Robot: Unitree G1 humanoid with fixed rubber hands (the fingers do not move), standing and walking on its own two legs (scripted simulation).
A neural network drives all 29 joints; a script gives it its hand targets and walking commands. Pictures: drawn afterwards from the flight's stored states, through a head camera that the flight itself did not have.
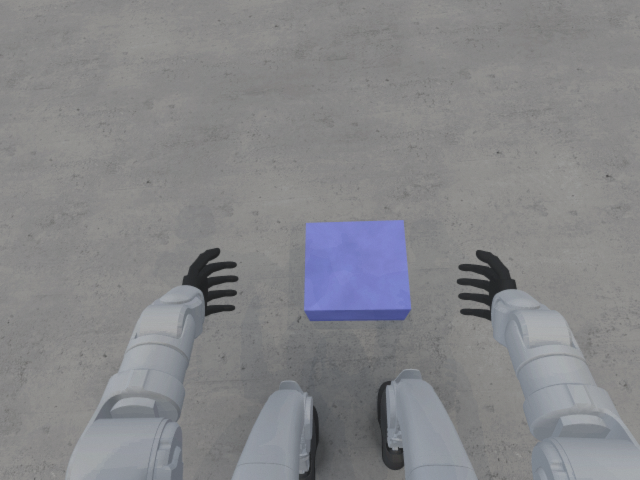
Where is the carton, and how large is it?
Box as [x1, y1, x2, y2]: [304, 220, 410, 320]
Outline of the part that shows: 403,220 306,223 304,310 310,320 404,319 410,309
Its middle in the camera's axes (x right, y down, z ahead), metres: +0.10 +0.09 +1.09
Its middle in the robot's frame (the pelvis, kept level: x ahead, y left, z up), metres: +0.55 -0.02 -0.61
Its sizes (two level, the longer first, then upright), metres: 0.270 0.247 0.145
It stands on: the floor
